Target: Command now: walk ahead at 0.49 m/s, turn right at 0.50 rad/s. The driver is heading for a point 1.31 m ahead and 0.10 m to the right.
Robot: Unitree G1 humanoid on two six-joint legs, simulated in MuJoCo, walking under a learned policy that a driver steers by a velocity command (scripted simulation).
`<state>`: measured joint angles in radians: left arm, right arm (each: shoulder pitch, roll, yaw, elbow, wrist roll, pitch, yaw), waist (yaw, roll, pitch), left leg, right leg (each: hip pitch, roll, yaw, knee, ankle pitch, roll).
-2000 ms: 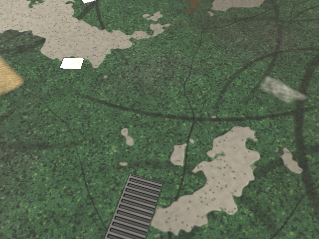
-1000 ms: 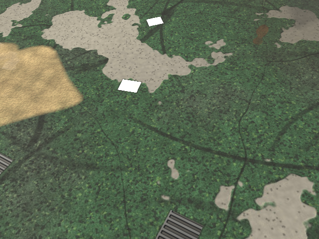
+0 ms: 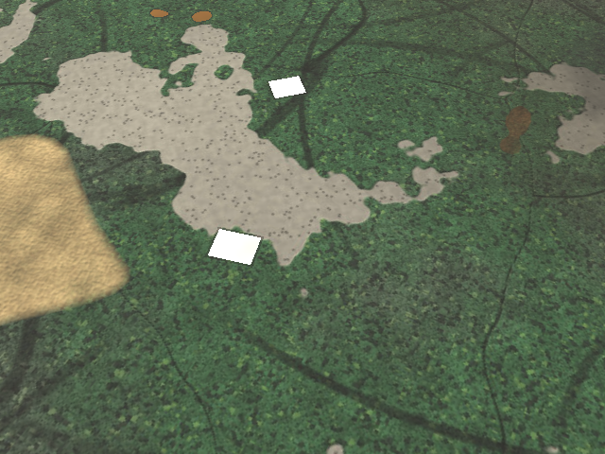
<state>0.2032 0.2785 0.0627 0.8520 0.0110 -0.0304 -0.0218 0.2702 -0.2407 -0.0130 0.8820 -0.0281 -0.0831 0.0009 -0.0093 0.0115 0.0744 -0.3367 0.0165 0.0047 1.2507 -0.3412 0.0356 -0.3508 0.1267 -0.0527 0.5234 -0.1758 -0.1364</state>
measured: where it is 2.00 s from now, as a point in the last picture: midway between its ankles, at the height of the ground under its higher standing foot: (366, 226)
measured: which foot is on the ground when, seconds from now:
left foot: up 0.00-0.40, down 0.42-0.94, up 0.96-1.00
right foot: down 0.00-0.42, up 0.44-0.90, down 0.92-1.00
